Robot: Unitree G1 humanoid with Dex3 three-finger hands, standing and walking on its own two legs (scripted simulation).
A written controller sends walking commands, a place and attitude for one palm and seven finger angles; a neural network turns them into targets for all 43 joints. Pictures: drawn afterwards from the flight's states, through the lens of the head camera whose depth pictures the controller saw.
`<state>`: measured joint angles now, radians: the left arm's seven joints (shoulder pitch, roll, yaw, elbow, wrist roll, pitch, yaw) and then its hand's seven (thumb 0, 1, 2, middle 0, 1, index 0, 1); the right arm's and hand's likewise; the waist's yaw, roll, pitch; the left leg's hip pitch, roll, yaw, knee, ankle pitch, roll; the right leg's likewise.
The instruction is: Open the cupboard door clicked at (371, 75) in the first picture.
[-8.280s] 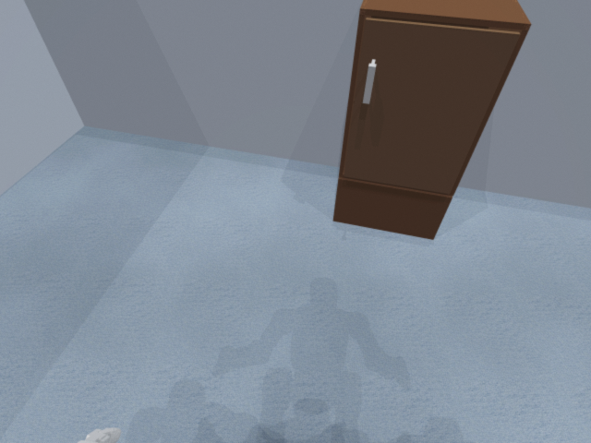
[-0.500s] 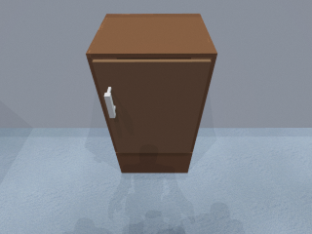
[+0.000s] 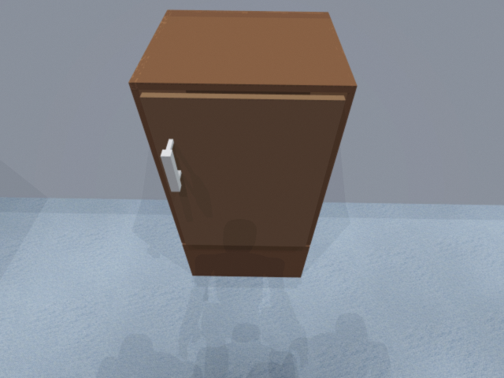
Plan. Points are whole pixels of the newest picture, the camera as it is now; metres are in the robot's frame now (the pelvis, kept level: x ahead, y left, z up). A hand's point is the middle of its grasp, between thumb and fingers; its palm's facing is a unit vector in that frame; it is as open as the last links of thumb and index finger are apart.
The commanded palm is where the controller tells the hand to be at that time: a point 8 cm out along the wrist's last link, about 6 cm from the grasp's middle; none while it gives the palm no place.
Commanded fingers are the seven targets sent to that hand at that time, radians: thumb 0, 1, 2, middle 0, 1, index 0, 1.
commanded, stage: look again from close up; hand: left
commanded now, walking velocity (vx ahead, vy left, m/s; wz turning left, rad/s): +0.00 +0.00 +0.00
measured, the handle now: (173, 165) +0.57 +0.23 -0.05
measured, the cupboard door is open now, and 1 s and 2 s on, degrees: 0 0 0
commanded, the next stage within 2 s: raise the hand with hooked fingers in 0.26 s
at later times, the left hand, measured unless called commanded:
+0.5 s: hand (148, 351) +0.17 +0.18 -0.07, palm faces +0.27 -0.95 -0.18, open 7.4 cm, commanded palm +0.13 +0.22 -0.07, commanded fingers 0.00 0.71 0.82 -0.21 -0.42 -0.21 -0.42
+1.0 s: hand (144, 350) +0.17 +0.18 -0.05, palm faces -0.01 -1.00 -0.10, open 9.9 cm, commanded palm +0.15 +0.25 -0.06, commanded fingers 0.00 0.13 0.57 -0.25 -0.80 -0.25 -0.80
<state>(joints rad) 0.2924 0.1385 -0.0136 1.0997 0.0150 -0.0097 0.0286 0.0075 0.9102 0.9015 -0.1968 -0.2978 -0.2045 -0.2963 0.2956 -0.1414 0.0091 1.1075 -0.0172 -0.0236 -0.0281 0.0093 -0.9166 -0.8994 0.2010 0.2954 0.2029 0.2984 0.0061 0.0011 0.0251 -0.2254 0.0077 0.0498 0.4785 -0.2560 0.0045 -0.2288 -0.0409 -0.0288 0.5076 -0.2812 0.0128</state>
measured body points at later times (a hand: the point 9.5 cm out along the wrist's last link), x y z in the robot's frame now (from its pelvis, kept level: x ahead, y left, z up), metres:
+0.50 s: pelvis +0.02 -0.01 -0.01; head +0.03 -0.03 +0.44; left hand +0.16 +0.23 -0.05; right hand +0.10 -0.26 -0.14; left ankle +0.00 +0.12 -0.74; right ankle -0.01 -0.13 -0.74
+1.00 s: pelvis -0.05 -0.03 -0.12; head +0.02 -0.01 +0.33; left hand +0.16 +0.24 -0.04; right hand +0.18 -0.23 -0.19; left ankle +0.00 +0.12 -0.74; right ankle -0.01 -0.13 -0.74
